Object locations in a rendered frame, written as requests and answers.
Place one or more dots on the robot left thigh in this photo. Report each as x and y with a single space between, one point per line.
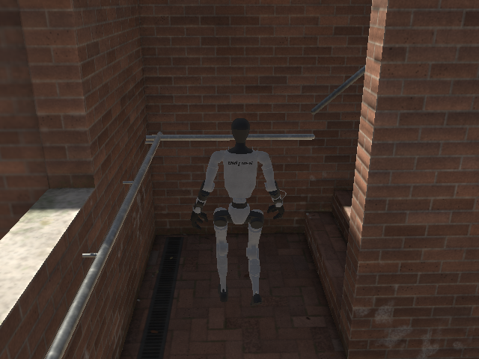
220 220

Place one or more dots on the robot left hand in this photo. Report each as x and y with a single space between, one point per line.
194 218

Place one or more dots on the robot right hand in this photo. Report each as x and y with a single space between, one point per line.
273 208

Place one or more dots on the robot left upper arm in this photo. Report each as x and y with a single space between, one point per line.
212 169

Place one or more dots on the left robot shin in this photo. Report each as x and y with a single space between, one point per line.
222 266

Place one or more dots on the robot right upper arm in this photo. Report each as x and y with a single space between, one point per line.
263 158

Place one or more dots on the robot left forearm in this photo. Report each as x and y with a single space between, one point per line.
201 199

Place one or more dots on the robot right forearm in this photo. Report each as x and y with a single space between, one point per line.
276 197

